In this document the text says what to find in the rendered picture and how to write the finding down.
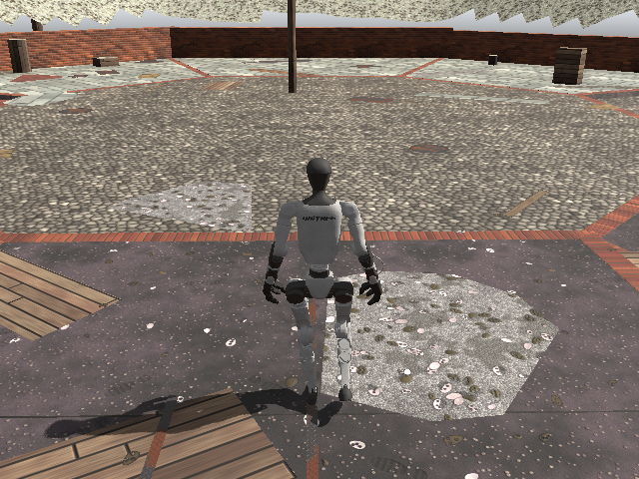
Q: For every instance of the right robot forearm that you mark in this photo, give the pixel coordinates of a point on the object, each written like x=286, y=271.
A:
x=368, y=266

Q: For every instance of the robot right upper arm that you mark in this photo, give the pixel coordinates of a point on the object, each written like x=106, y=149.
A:
x=350, y=210

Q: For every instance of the robot right hand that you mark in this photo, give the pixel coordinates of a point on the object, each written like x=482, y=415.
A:
x=375, y=289

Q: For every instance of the right robot foot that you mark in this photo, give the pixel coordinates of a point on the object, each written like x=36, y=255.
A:
x=345, y=394

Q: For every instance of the robot left hand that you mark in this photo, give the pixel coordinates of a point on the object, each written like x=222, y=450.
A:
x=268, y=288

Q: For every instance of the left robot forearm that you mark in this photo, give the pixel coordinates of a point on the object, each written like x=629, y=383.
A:
x=274, y=266

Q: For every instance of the robot left thigh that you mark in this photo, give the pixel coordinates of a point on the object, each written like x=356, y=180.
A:
x=299, y=303

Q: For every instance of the robot left upper arm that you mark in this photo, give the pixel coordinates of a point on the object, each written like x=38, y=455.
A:
x=288, y=211

